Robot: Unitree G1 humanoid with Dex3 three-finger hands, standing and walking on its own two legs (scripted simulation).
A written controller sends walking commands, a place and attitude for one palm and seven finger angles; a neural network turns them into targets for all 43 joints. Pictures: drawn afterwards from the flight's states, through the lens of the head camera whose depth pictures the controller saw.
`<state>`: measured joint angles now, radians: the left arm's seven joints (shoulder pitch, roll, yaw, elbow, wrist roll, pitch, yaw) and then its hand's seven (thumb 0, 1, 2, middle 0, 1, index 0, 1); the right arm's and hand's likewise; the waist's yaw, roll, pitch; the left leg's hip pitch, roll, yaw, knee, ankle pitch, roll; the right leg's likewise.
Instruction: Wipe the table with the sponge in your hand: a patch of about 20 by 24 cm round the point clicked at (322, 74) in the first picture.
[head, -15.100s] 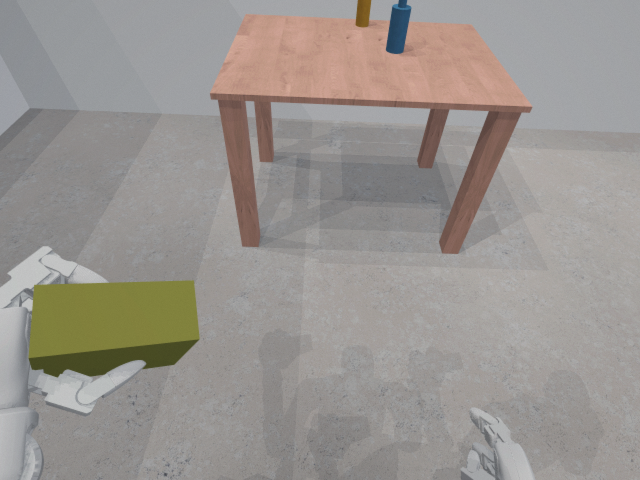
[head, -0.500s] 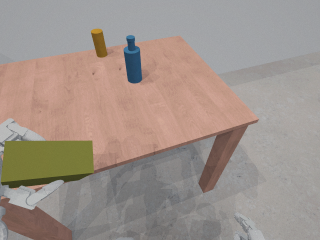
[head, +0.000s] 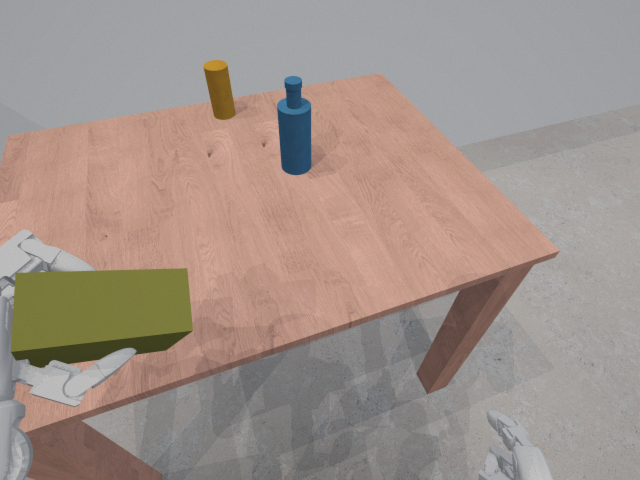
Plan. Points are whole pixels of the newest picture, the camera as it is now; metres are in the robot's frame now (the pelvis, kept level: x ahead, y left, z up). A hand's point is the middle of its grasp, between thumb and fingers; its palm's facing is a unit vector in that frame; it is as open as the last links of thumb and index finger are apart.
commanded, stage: shuffle to correct the standing spot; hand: left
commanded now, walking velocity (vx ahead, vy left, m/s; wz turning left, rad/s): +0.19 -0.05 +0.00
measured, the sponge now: (130, 316) +0.23 +0.20 +0.15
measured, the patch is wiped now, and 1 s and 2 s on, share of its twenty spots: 0.00 0.00 0.00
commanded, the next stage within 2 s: come to a stop and stand still in 0.38 s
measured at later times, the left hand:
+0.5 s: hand (106, 279) +0.26 +0.23 +0.16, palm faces +0.37 -0.83 -0.41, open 10.2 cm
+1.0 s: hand (48, 236) +0.27 +0.27 +0.21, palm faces +0.45 -0.80 -0.40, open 10.2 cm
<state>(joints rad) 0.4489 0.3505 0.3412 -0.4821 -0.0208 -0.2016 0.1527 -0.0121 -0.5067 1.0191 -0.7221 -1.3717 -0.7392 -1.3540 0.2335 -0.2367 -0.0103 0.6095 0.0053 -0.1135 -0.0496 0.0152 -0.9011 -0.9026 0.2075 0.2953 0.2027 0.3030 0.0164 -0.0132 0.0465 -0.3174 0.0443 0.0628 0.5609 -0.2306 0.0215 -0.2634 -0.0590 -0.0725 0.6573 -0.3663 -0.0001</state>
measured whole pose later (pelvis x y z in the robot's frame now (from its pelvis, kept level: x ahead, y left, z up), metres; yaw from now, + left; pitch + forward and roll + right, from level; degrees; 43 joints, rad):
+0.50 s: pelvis +0.04 +0.00 +0.01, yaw +0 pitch -1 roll +1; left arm 0.45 0.36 0.33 -0.47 -0.02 -0.14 0.13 -0.01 -0.51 1.02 -0.72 -1.37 -0.74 -1.35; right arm 0.20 -0.19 0.01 0.60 0.01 -0.08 -0.06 0.02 -0.90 -0.90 0.21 0.30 0.20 0.30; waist -0.01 -0.01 0.04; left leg -0.24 0.03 0.05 0.55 -0.28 -0.01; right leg -0.22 0.01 -0.09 0.57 -0.33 -0.06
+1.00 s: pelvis +0.02 +0.00 +0.01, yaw -1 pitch +1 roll -1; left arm 0.27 0.48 0.45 -0.41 -0.07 -0.24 0.13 -0.01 -0.51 1.02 -0.72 -1.37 -0.74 -1.35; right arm 0.22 -0.24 0.03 0.58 0.01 -0.15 0.01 0.01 -0.90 -0.90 0.21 0.30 0.20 0.30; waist 0.02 -0.02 0.05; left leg -0.32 0.04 0.02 0.57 -0.26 0.00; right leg -0.27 0.04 -0.07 0.51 -0.25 -0.05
